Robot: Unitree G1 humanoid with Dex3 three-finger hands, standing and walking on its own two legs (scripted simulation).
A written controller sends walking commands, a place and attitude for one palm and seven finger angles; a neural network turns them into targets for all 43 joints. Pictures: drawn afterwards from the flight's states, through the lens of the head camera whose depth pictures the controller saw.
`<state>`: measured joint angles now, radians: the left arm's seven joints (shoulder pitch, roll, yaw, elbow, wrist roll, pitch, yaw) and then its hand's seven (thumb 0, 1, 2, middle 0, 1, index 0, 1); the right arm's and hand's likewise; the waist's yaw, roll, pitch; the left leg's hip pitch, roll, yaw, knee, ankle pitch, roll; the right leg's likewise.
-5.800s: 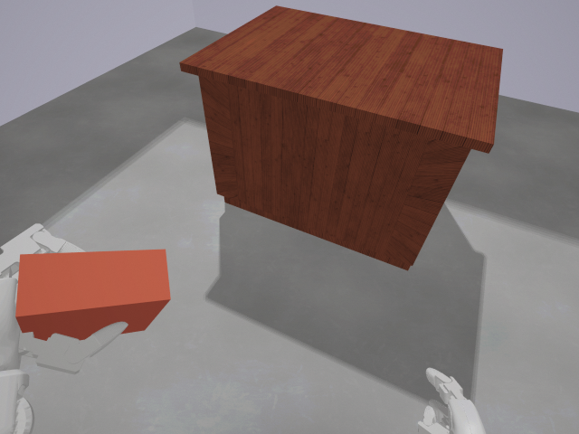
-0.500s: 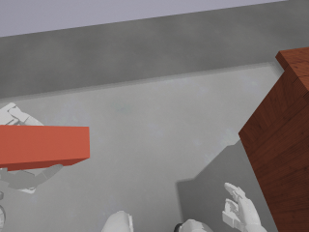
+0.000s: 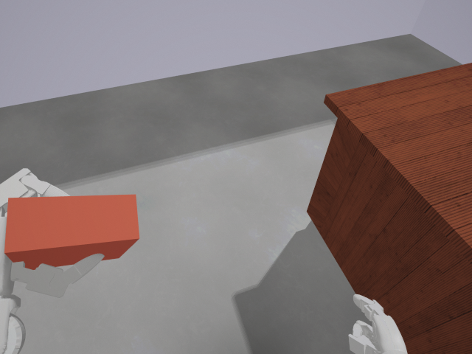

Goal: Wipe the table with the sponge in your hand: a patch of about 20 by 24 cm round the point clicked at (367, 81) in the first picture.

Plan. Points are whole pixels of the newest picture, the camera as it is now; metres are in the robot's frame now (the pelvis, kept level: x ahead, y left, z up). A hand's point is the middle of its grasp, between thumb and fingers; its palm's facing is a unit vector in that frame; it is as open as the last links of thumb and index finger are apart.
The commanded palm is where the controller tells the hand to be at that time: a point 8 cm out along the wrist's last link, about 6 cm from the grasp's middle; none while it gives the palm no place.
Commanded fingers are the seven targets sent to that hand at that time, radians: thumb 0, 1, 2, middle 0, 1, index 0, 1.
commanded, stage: turn to face it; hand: left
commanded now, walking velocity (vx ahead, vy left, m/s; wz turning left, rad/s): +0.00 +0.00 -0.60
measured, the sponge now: (93, 233) +0.22 +0.21 +0.16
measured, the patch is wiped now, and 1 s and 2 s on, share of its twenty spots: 0.00 0.00 0.00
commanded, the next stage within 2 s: none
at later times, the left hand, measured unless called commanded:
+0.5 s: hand (200, 236) +0.23 +0.07 +0.16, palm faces +0.00 -0.84 -0.55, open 9.7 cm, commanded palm +0.17 +0.16 +0.18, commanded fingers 0.00 0.10 1.30 -1.20 -1.60 -1.20 -1.60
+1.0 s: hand (252, 272) +0.19 +0.01 +0.17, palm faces -0.16 -0.90 -0.40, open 9.7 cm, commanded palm +0.17 +0.07 +0.18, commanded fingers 0.00 0.10 1.30 -1.20 -1.60 -1.20 -1.60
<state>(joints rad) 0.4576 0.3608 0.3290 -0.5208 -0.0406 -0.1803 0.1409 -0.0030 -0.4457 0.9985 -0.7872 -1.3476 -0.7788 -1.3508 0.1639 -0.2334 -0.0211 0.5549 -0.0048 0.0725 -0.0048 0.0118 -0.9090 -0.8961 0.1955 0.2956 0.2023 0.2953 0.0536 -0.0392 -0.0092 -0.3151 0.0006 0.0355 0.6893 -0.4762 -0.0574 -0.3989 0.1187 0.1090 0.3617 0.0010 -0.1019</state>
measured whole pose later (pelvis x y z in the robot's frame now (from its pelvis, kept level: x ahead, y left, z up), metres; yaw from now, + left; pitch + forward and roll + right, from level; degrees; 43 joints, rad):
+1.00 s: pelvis -0.13 -0.05 -0.01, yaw -38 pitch -1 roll +0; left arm 0.40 0.34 0.33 -0.54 -0.02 -0.17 0.15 0.00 -0.45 1.00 -0.79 -1.35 -0.78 -1.35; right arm 0.19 -0.13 0.04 0.51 0.01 -0.04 0.01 0.01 -0.91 -0.90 0.20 0.30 0.21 0.30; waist 0.06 0.03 0.10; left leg -0.28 0.19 0.19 0.57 -0.24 -0.06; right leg -0.41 -0.04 -0.07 0.88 -0.45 0.06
